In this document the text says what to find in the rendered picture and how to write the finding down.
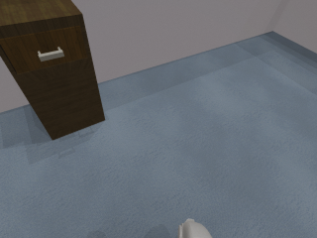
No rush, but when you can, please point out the cabinet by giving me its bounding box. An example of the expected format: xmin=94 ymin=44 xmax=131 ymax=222
xmin=0 ymin=0 xmax=105 ymax=140

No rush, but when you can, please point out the robot right shin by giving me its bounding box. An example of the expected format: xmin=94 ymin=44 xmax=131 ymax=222
xmin=185 ymin=218 xmax=195 ymax=222

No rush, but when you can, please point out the handle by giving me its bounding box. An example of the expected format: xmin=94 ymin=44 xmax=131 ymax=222
xmin=38 ymin=47 xmax=64 ymax=61

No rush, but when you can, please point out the drawer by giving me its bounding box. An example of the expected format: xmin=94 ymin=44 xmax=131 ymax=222
xmin=0 ymin=26 xmax=87 ymax=73

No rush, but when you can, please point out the robot right thigh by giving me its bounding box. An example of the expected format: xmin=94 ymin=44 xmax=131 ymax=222
xmin=177 ymin=221 xmax=213 ymax=238

